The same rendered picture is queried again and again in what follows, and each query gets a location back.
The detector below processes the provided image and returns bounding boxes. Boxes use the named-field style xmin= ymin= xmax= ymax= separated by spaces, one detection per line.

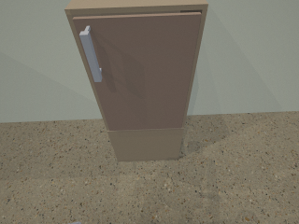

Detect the cupboard door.
xmin=72 ymin=12 xmax=202 ymax=131

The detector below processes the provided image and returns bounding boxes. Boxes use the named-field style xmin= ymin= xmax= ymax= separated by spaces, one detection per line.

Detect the handle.
xmin=79 ymin=25 xmax=102 ymax=82

